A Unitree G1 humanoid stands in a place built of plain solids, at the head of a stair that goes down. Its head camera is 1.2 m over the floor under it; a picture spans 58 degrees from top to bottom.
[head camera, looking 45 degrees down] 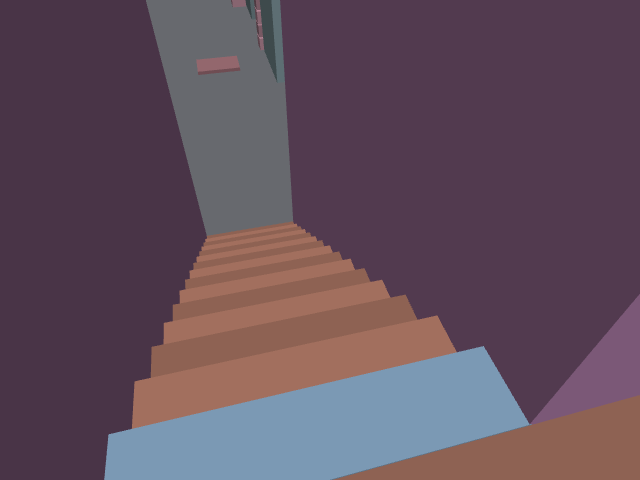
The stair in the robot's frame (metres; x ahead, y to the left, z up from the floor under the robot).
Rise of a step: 0.19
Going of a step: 0.26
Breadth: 1.14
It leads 14 degrees to the left of straight ahead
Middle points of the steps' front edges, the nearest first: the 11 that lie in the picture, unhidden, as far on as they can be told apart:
0.59 0.03 0.00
0.84 0.09 -0.19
1.09 0.15 -0.38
1.34 0.22 -0.57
1.59 0.28 -0.76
1.84 0.34 -0.95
2.09 0.40 -1.14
2.33 0.46 -1.33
2.58 0.53 -1.52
2.83 0.59 -1.71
3.08 0.65 -1.90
